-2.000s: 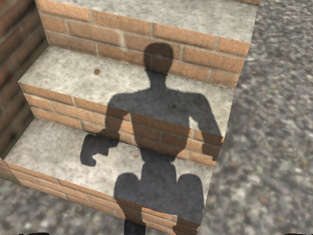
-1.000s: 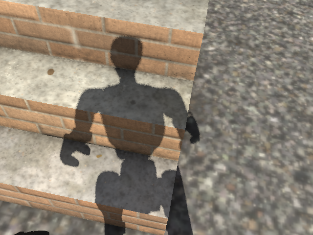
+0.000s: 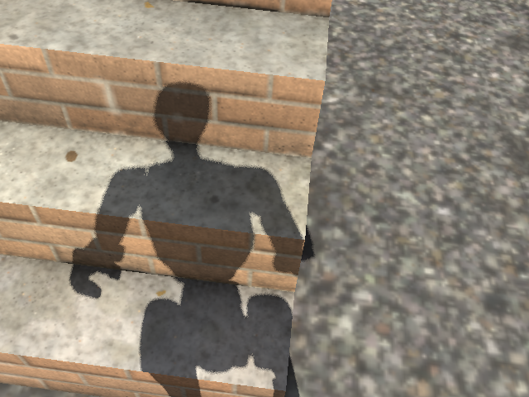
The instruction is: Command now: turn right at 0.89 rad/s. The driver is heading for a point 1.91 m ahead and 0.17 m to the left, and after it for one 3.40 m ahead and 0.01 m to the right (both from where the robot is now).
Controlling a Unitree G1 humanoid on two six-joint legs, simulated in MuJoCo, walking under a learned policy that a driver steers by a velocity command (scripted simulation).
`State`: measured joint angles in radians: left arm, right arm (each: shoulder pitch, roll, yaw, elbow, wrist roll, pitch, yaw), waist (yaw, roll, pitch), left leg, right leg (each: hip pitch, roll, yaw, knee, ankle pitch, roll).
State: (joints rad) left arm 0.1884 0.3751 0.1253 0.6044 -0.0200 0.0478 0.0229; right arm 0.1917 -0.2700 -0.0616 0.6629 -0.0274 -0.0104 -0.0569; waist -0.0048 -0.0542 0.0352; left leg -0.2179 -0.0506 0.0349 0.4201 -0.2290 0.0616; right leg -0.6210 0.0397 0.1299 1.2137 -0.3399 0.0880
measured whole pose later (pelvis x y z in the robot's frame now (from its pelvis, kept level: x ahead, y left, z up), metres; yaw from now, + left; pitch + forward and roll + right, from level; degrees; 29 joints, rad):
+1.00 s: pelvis -0.02 -0.02 +0.00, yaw +16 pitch +3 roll -2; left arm 0.04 0.33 0.10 0.65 0.02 0.00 0.03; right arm 0.23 -0.33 -0.09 0.59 0.01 0.03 -0.03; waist -0.01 -0.03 0.07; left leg -0.33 -0.02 -0.03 0.53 -0.25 0.05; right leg -0.57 -0.02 0.01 1.18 -0.42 0.07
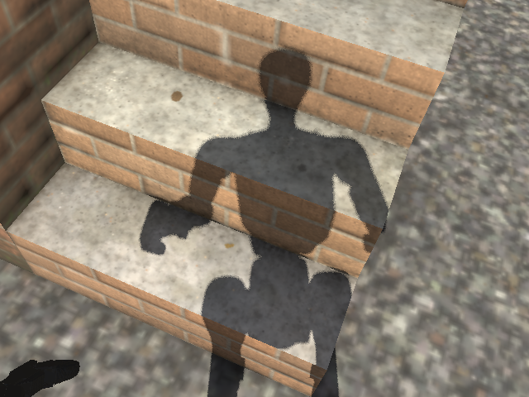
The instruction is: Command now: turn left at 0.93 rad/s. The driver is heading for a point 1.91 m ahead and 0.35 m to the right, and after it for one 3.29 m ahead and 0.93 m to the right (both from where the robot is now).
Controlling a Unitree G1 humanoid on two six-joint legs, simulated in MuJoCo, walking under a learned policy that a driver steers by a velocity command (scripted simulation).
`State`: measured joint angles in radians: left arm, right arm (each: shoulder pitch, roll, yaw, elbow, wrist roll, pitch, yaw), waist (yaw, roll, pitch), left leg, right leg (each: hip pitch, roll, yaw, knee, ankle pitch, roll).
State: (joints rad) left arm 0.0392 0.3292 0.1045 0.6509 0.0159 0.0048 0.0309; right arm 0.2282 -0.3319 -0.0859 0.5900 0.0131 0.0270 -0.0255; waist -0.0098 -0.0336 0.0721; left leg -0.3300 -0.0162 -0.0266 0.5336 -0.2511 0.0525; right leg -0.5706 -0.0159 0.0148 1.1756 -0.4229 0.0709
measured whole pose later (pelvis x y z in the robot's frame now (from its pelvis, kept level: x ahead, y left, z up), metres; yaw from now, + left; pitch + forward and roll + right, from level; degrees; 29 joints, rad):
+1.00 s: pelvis +0.01 +0.01 +0.00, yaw -27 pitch +2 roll +0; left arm 0.10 0.29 0.08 0.57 -0.02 0.06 -0.02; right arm 0.19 -0.29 -0.07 0.68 -0.02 0.02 -0.05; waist -0.04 -0.03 0.09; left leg -0.16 0.05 0.27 0.39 -0.27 0.04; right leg -0.56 -0.11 -0.01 0.93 -0.29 0.12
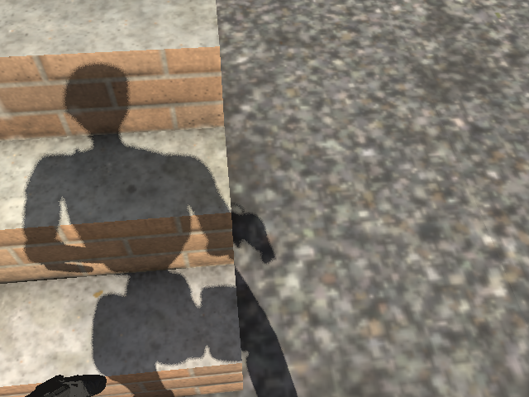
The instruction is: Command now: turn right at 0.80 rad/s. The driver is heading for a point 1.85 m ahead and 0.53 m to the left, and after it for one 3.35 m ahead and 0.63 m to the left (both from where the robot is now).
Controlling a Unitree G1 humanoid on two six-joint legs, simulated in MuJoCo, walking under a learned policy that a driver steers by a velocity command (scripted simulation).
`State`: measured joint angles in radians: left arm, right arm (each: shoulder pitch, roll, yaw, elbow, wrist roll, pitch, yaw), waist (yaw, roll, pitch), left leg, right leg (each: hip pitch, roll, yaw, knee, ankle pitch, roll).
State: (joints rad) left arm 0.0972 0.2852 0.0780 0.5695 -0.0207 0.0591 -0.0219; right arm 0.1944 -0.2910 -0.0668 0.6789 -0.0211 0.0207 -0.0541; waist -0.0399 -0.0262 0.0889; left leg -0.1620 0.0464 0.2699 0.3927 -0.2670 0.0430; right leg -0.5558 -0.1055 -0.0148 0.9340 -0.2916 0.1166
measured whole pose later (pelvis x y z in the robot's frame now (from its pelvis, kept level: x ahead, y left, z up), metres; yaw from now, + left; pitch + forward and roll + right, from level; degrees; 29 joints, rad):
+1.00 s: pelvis +0.00 -0.01 +0.00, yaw +35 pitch +3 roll -3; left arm 0.07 0.31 0.09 0.68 0.01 0.00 0.03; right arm 0.13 -0.34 -0.08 0.56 0.00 0.04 -0.05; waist 0.01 -0.02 0.04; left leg -0.31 -0.06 -0.17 0.51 -0.23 0.05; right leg -0.52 0.03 0.07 0.83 -0.28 0.09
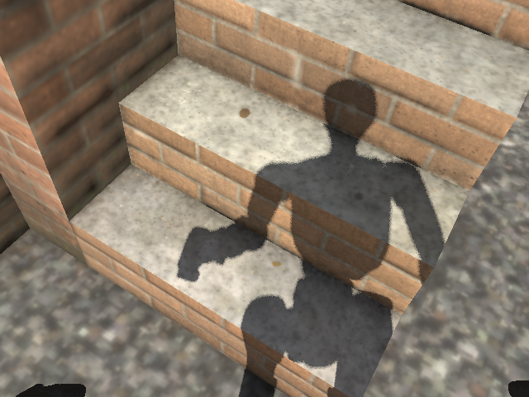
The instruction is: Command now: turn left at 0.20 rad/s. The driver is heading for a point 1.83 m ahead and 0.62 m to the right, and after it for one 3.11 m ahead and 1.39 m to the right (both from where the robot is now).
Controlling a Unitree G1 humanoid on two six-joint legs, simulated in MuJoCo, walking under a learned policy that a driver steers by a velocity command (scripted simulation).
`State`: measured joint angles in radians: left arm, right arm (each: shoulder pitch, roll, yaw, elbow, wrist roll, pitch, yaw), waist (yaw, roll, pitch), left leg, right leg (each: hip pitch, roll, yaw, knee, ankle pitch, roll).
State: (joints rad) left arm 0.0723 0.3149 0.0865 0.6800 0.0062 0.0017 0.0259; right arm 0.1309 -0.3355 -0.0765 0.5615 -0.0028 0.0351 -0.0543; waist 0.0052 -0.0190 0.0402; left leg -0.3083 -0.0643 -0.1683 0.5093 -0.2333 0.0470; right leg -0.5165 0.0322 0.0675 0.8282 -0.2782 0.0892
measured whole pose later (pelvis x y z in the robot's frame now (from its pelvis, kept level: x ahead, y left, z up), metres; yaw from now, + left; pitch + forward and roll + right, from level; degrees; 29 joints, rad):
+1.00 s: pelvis +0.06 -0.10 -0.01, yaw -30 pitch +2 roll +0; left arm 0.06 0.25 0.04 0.62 0.02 -0.01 -0.02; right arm 0.33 -0.31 -0.06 0.78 -0.01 -0.03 -0.05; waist -0.08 0.00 0.07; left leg -0.35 0.08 0.01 1.03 -0.59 -0.06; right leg -0.41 0.06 -0.01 0.50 -0.14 -0.07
